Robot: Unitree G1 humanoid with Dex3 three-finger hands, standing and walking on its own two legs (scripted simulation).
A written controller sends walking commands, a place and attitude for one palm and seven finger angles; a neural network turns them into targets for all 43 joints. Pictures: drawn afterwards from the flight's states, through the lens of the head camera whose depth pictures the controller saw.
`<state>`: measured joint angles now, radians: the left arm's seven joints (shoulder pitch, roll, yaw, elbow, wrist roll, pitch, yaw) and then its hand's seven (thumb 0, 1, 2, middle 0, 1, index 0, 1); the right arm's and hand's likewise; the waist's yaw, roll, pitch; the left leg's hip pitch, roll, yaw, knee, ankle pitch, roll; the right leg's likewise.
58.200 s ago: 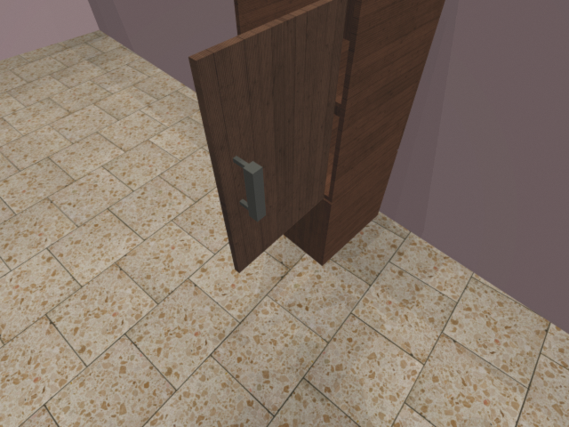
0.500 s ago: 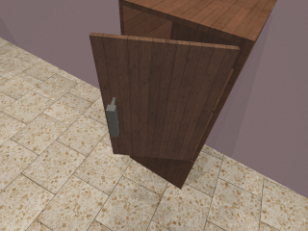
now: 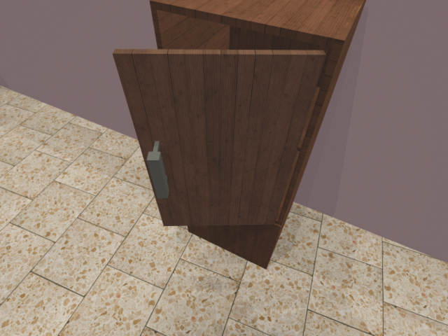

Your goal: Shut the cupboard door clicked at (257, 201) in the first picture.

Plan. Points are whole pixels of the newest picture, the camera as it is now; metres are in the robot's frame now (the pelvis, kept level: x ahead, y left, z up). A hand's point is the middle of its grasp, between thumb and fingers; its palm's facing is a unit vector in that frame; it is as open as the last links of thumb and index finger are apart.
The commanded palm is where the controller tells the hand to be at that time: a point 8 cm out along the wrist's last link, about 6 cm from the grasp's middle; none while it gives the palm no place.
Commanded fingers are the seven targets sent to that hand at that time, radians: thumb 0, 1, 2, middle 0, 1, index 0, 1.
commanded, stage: come to a stop and stand still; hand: left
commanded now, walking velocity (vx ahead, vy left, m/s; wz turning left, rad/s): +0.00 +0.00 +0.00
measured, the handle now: (160, 169) +0.48 +0.18 -0.02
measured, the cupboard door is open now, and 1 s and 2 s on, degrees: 28 28 28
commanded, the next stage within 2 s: look again from close up in 0.32 s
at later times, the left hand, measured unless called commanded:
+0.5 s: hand out of the picture -0.01 +0.20 -0.17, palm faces +0.00 -0.98 -0.18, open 7.4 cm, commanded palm none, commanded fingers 0.00 0.90 0.90 -0.20 -0.30 -0.20 -0.30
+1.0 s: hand out of the picture +0.04 +0.21 -0.17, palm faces +0.00 -0.98 -0.20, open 7.4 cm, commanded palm none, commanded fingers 0.00 0.90 0.90 -0.20 -0.30 -0.20 -0.30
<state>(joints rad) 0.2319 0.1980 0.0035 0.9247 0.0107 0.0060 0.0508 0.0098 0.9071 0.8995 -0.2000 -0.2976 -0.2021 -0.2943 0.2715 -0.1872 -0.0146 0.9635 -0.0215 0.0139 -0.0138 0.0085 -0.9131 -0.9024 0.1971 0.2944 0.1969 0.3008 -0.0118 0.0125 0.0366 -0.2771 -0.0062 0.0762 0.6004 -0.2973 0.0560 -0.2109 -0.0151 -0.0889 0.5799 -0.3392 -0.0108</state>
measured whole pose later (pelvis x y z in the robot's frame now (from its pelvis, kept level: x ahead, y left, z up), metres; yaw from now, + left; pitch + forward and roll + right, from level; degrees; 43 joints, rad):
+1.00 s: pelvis +0.02 +0.03 +0.01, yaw +0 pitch +0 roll +0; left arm 0.24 0.20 -0.01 1.09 0.01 -0.01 0.04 0.01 0.91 0.90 -0.20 -0.30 -0.20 -0.29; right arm 0.21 -0.17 0.01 1.12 -0.01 -0.03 -0.02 0.01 -0.91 -0.90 0.20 0.29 0.20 0.30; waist 0.01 -0.03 0.03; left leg -0.19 -0.06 0.09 0.42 -0.24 0.09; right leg -0.13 -0.06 -0.07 0.42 -0.28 0.04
